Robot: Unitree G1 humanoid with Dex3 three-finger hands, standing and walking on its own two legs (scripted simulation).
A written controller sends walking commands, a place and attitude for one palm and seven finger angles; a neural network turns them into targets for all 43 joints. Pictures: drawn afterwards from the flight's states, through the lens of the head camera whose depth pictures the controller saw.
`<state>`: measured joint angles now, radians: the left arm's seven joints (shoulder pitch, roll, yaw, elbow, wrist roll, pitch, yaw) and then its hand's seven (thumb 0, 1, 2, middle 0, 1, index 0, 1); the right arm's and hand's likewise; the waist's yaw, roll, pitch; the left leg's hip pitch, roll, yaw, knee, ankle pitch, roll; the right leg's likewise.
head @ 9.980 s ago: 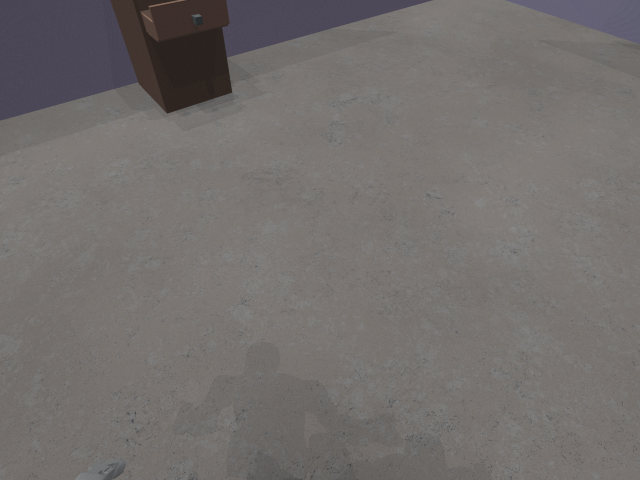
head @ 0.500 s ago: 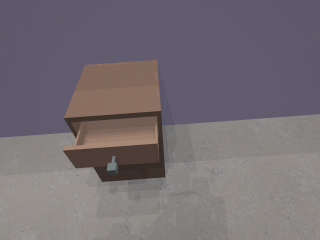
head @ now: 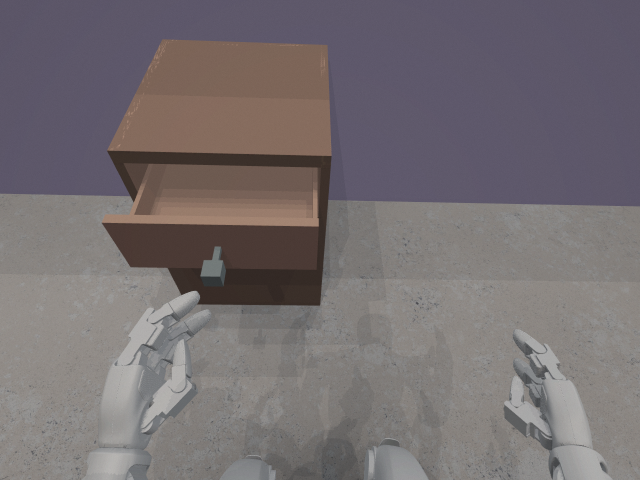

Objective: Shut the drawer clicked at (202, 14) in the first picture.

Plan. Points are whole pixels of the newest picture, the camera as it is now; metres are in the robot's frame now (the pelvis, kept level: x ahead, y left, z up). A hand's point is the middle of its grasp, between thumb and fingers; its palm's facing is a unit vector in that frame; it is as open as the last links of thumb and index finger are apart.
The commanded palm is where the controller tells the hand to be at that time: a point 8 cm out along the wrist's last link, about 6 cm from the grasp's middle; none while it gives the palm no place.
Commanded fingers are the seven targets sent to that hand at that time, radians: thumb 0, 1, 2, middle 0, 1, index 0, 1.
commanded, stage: raise the hand and make a fist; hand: left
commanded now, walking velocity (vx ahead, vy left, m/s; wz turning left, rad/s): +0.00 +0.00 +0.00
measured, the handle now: (215, 264) +0.49 +0.23 -0.15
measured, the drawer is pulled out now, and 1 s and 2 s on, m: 0.15 0.15 0.15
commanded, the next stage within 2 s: bring the fist close to the handle in 1.56 s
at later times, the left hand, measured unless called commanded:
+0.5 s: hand (199, 382) +0.24 +0.17 -0.03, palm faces +0.03 -1.00 -0.01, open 3.8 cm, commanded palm +0.22 +0.22 -0.02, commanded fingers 0.00 0.90 0.90 -1.06 -1.23 -1.06 -1.23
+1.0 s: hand (209, 357) +0.28 +0.17 -0.05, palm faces +0.04 -1.00 -0.03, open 3.2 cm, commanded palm +0.26 +0.22 -0.04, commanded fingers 0.00 0.90 0.90 -1.40 -1.60 -1.40 -1.60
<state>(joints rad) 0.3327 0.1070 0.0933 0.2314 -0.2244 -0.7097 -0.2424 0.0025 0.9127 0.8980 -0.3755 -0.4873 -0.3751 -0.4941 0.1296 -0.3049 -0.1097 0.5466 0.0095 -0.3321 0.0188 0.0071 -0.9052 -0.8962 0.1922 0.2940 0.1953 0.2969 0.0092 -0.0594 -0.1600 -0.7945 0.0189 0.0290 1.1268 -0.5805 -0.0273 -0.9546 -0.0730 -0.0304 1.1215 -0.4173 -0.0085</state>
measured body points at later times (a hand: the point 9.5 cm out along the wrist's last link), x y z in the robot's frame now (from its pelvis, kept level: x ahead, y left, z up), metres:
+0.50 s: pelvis -0.02 +0.02 -0.06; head +0.10 +0.03 +0.38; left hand +0.23 +0.22 -0.02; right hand +0.15 -0.19 -0.16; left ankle -0.02 +0.14 -0.65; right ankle +0.07 -0.11 -0.65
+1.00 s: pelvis -0.01 +0.02 -0.06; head +0.11 +0.03 +0.37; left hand +0.27 +0.22 -0.04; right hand +0.20 -0.21 -0.15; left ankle -0.02 +0.14 -0.65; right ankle +0.07 -0.11 -0.65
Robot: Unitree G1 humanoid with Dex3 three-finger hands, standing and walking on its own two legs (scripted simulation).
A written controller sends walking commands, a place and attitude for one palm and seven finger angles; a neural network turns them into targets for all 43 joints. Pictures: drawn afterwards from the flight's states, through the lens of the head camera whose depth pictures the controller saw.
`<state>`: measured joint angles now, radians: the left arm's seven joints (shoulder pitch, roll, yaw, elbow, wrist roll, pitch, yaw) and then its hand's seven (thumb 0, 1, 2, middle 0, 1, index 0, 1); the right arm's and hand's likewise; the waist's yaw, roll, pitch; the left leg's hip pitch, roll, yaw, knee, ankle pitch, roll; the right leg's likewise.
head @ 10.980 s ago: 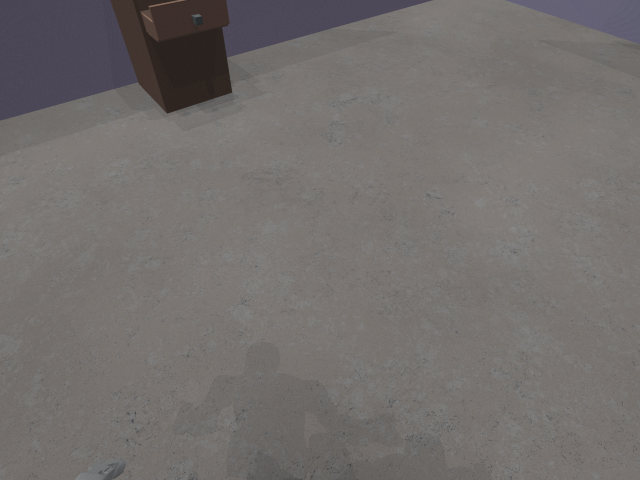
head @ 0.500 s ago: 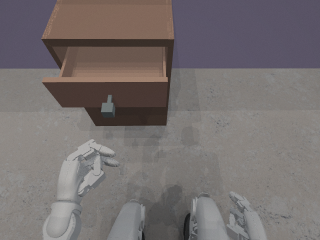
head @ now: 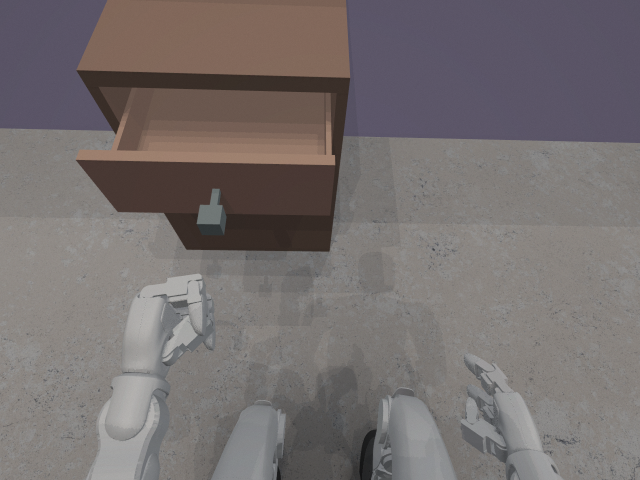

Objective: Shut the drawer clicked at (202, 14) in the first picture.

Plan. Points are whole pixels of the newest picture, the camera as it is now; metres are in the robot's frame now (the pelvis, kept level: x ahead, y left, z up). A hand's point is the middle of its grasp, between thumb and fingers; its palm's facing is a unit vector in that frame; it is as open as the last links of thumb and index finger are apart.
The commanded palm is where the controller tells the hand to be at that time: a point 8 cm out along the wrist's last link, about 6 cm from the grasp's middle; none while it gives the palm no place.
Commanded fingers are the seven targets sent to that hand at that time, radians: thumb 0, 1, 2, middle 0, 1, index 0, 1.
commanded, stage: raise the hand and make a fist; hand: left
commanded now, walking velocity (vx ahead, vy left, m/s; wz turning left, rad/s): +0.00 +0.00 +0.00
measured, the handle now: (213, 210) +0.50 +0.20 -0.09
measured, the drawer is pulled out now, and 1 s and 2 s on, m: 0.15 0.15 0.15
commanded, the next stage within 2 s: bring the fist close to the handle in 0.56 s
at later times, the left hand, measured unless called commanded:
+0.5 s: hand (212, 320) +0.29 +0.14 +0.01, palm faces +0.02 -1.00 -0.04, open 3.3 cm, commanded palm +0.28 +0.20 +0.01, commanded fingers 0.00 0.90 0.90 -1.40 -1.60 -1.40 -1.60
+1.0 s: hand (219, 297) +0.33 +0.15 -0.02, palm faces +0.00 -1.00 -0.04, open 3.3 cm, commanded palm +0.31 +0.20 -0.02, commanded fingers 0.00 0.90 0.90 -1.40 -1.60 -1.40 -1.60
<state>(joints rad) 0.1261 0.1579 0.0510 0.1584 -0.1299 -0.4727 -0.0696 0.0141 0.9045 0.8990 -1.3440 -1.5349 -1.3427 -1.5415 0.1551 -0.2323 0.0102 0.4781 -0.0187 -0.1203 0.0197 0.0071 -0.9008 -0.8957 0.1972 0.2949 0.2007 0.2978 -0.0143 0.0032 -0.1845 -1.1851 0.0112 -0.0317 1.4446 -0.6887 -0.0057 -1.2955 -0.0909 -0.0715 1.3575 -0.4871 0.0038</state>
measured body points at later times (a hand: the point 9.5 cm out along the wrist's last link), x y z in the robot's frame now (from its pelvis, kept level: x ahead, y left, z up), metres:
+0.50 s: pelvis -0.01 +0.00 +0.00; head +0.12 +0.00 +0.43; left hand +0.29 +0.20 +0.02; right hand +0.17 -0.25 -0.11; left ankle +0.00 +0.12 -0.59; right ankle +0.07 -0.13 -0.59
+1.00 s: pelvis -0.01 +0.00 -0.03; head +0.13 +0.01 +0.40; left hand +0.33 +0.20 -0.02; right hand +0.16 -0.25 -0.13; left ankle +0.00 +0.12 -0.59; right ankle +0.07 -0.13 -0.59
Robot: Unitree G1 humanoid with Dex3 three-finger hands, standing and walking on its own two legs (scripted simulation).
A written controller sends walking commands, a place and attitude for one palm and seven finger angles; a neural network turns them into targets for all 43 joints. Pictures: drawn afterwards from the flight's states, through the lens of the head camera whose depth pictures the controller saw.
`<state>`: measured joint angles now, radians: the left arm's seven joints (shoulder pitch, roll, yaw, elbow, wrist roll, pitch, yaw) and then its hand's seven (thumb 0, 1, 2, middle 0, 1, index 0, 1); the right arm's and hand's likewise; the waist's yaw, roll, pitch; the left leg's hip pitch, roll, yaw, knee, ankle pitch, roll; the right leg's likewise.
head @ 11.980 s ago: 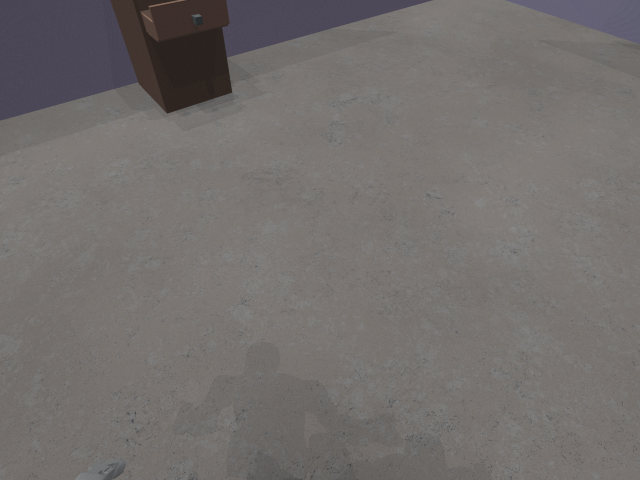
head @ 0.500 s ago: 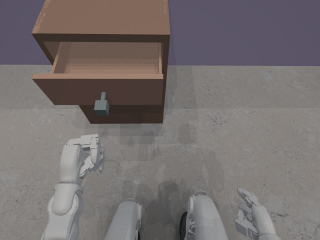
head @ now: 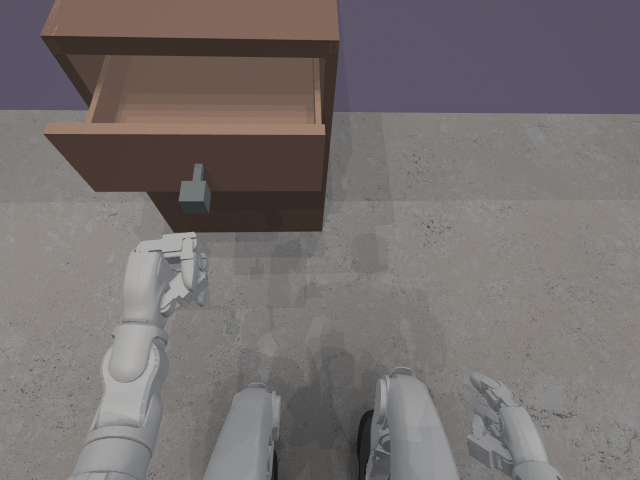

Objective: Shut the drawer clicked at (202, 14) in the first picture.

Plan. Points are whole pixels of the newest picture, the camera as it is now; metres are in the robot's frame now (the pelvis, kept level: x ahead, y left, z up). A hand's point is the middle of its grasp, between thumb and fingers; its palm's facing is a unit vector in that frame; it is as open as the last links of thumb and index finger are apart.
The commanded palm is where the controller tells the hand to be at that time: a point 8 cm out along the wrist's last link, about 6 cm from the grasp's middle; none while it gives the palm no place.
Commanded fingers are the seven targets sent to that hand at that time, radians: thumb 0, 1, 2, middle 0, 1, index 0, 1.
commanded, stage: bring the fist close to the handle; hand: left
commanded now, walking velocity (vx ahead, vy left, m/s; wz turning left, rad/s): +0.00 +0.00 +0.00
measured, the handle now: (196, 186) +0.52 +0.21 -0.07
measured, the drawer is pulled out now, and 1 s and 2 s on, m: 0.15 0.15 0.10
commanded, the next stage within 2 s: push the drawer shut in 1.06 s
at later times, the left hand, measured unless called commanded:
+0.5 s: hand (214, 255) +0.40 +0.16 -0.04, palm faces +0.02 -1.00 -0.04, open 3.3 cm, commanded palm +0.38 +0.20 -0.05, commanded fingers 0.00 0.90 0.90 -1.40 -1.60 -1.40 -1.60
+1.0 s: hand (220, 244) +0.42 +0.16 -0.07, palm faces +0.02 -1.00 -0.05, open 3.3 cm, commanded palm +0.40 +0.20 -0.06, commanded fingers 0.00 0.90 0.90 -1.40 -1.60 -1.40 -1.60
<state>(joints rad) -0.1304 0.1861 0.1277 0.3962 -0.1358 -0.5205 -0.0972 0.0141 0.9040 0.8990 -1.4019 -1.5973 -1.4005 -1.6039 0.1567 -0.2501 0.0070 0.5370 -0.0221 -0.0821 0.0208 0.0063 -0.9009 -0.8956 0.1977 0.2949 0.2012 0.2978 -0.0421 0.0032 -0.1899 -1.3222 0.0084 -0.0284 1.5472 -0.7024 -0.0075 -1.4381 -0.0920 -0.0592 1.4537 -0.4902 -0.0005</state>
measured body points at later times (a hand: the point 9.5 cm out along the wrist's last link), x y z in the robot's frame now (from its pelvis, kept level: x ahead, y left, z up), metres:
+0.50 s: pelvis -0.01 +0.01 -0.04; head +0.16 +0.02 +0.38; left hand +0.39 +0.21 -0.04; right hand +0.13 -0.25 -0.16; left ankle +0.01 +0.12 -0.56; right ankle +0.09 -0.13 -0.56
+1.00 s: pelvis -0.01 +0.01 -0.05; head +0.18 +0.01 +0.35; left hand +0.42 +0.21 -0.06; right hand +0.10 -0.25 -0.18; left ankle +0.01 +0.12 -0.56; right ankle +0.09 -0.13 -0.56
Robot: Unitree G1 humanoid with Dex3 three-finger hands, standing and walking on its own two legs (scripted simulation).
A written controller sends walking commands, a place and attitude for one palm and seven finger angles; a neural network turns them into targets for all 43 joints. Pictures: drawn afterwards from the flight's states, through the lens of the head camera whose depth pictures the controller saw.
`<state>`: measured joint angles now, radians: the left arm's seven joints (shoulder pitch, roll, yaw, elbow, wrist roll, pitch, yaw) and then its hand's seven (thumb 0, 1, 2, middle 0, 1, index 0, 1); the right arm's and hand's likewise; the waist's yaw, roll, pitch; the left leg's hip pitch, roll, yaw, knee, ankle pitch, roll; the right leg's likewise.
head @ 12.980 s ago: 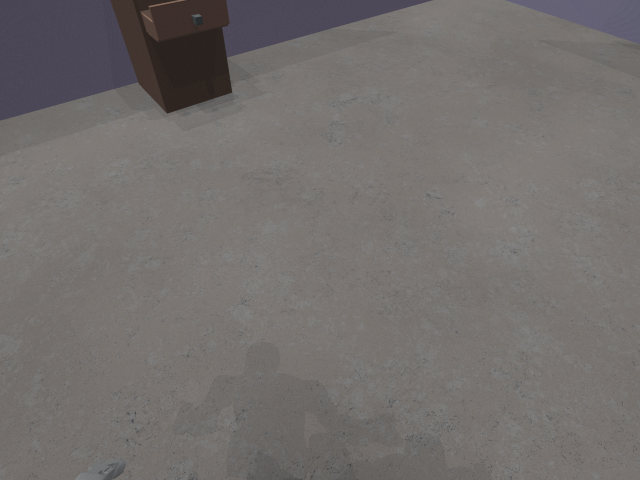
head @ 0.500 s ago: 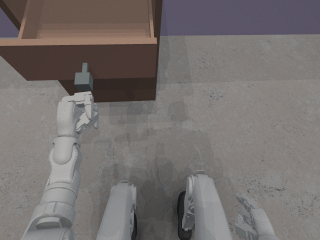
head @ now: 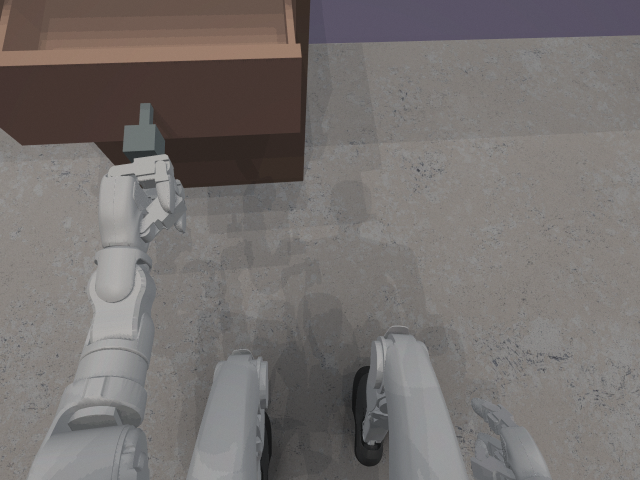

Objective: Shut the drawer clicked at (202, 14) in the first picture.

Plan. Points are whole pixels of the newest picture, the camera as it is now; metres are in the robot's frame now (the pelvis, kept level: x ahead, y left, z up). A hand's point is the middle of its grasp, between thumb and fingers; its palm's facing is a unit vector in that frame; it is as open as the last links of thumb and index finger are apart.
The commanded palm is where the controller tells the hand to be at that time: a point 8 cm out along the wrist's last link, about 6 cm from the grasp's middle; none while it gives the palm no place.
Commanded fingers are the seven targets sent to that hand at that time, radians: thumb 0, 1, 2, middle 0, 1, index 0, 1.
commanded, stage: bring the fist close to the handle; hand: left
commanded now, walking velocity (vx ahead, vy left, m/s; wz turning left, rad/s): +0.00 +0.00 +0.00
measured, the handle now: (145, 132) +0.53 +0.21 -0.01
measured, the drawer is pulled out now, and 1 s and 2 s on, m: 0.15 0.10 0.00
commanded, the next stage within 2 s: push the drawer shut in 0.06 s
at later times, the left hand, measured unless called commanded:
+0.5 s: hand (182, 180) +0.46 +0.16 -0.01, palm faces +0.03 -1.00 -0.04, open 3.3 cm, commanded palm +0.45 +0.20 -0.01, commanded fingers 0.00 0.90 0.90 -1.40 -1.60 -1.40 -1.60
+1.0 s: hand (183, 141) +0.52 +0.16 -0.01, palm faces +0.05 -1.00 -0.05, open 3.4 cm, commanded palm +0.51 +0.19 -0.01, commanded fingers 0.00 0.90 0.90 -1.40 -1.60 -1.40 -1.60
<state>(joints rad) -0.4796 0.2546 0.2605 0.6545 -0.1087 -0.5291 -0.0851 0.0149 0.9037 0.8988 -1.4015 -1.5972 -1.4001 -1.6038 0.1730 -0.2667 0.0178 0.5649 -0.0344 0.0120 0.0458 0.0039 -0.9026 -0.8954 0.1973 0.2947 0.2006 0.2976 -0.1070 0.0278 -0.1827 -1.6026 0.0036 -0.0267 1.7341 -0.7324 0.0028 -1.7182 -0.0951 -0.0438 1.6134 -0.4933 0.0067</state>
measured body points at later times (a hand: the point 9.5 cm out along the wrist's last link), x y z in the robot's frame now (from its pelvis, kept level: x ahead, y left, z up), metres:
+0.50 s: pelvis +0.00 +0.00 -0.01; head +0.19 +0.02 +0.40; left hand +0.46 +0.21 -0.01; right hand +0.12 -0.26 -0.13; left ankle +0.02 +0.12 -0.51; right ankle +0.10 -0.14 -0.51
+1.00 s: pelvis -0.03 +0.00 -0.02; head +0.18 +0.03 +0.37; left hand +0.51 +0.21 -0.01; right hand +0.02 -0.27 -0.14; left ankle +0.02 +0.12 -0.51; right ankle +0.10 -0.14 -0.51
